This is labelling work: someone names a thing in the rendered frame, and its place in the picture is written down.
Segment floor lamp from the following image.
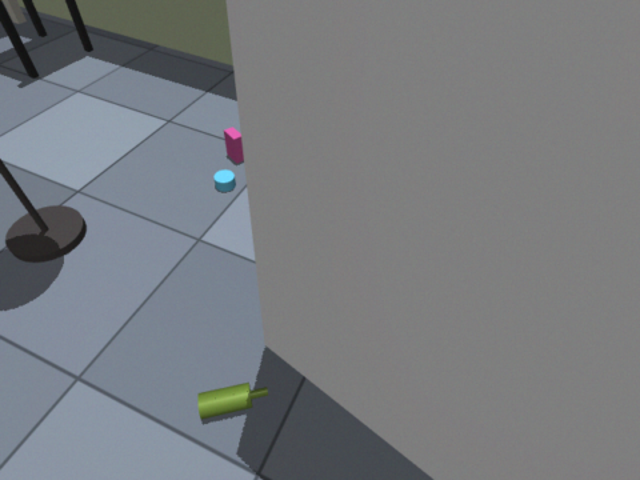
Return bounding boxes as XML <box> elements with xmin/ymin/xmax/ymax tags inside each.
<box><xmin>0</xmin><ymin>159</ymin><xmax>87</xmax><ymax>263</ymax></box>

